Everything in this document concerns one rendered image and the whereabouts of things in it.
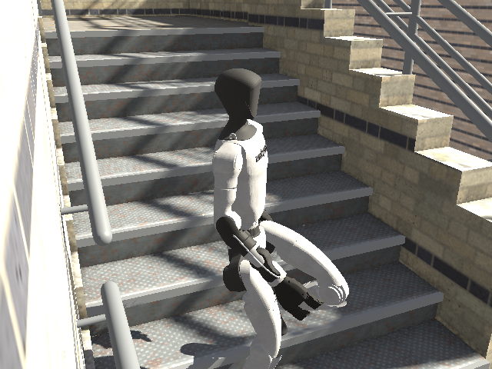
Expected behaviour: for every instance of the stairs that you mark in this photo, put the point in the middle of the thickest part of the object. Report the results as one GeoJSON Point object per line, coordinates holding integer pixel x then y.
{"type": "Point", "coordinates": [190, 327]}

